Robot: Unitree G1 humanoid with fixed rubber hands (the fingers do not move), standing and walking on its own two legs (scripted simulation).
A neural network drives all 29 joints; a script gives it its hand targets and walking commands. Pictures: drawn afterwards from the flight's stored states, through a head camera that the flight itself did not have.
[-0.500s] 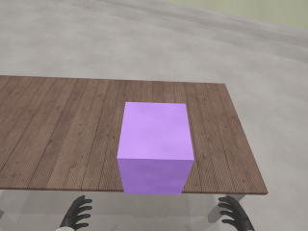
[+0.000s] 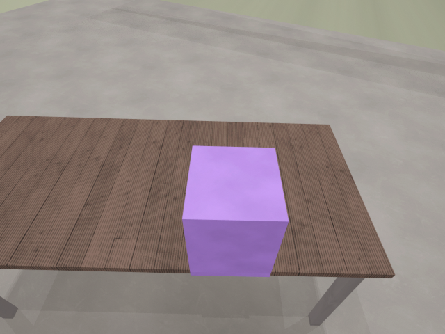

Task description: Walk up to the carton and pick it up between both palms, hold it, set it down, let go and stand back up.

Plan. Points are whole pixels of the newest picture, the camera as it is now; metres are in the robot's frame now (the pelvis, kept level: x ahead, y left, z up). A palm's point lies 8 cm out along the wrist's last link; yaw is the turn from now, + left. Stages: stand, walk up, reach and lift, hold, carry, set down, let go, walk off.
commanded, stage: stand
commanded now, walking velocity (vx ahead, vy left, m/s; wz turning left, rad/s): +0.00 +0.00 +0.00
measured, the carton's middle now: (231, 212) +0.42 -0.02 -0.08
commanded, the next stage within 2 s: none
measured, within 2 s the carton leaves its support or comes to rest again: neither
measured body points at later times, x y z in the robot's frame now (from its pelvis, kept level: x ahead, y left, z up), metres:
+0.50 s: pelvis -0.03 +0.00 +0.00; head -0.03 +0.01 +0.45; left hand -0.01 +0.26 -0.14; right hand +0.02 -0.25 -0.14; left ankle +0.01 +0.11 -0.74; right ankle +0.03 -0.14 -0.74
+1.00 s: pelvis +0.00 -0.01 +0.00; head -0.01 +0.00 +0.45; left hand +0.03 +0.24 -0.14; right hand +0.00 -0.25 -0.15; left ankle +0.01 +0.11 -0.74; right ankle +0.03 -0.14 -0.74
